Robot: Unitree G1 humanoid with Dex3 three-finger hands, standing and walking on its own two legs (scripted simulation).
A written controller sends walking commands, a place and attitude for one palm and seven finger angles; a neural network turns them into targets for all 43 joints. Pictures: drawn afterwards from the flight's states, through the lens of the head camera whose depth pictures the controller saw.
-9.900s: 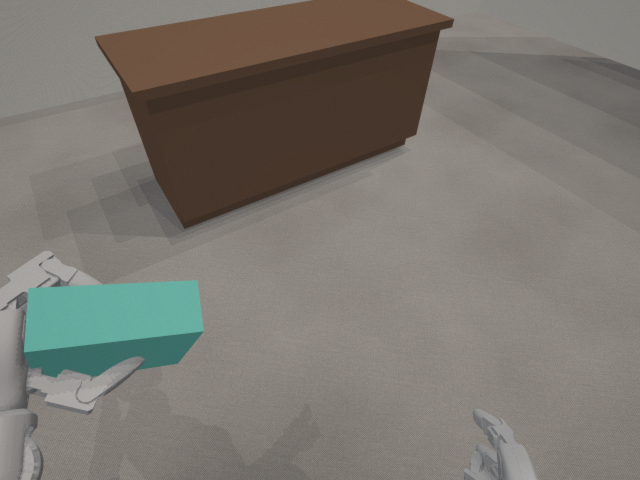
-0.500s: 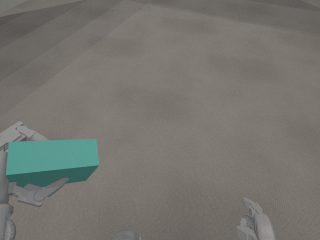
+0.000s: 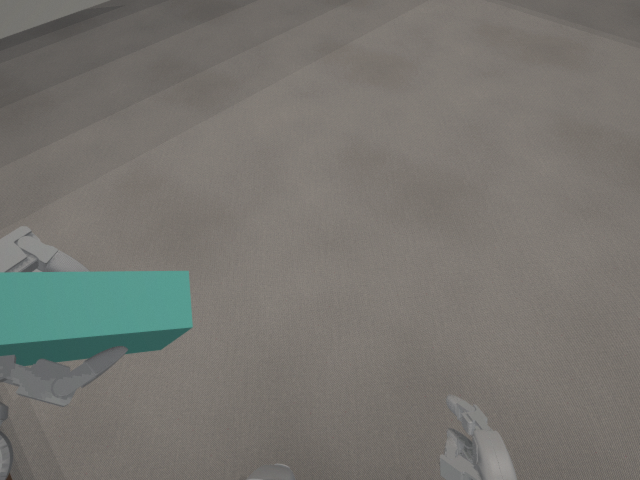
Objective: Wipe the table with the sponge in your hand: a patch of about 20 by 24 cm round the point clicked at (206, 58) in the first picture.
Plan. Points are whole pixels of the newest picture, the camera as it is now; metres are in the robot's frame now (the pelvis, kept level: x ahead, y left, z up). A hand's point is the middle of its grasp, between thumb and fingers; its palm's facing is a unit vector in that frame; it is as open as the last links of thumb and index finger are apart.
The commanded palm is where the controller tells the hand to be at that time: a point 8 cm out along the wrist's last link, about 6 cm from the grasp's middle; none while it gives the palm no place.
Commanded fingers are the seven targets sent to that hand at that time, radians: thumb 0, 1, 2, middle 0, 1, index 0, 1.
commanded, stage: turn to face it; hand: left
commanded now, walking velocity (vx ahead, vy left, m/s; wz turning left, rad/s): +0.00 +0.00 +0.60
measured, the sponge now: (125, 317) +0.23 +0.20 +0.15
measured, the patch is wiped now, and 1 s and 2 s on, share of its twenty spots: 0.00 0.00 0.00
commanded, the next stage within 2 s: none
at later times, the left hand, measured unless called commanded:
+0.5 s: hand out of the picture +0.07 +0.29 +0.19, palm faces +0.57 -0.68 -0.47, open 9.6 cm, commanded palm +0.00 +0.32 +0.19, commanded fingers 0.00 0.10 1.30 -1.20 -1.60 -1.20 -1.60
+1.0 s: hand out of the picture -0.07 +0.23 +0.18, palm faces +0.76 -0.45 -0.47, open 9.6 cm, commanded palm -0.15 +0.23 +0.19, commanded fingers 0.00 0.10 1.30 -1.20 -1.60 -1.20 -1.60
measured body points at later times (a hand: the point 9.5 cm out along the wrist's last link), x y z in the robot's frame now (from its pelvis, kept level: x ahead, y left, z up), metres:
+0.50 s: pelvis -0.07 +0.00 +0.01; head -0.03 +0.03 +0.45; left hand +0.03 +0.32 +0.21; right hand +0.16 -0.17 -0.07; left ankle -0.11 +0.12 -0.73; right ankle -0.02 -0.10 -0.66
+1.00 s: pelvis -0.11 -0.09 +0.02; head -0.08 -0.08 +0.47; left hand -0.11 +0.25 +0.21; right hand +0.18 -0.21 -0.07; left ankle -0.23 +0.01 -0.66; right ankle -0.04 -0.12 -0.73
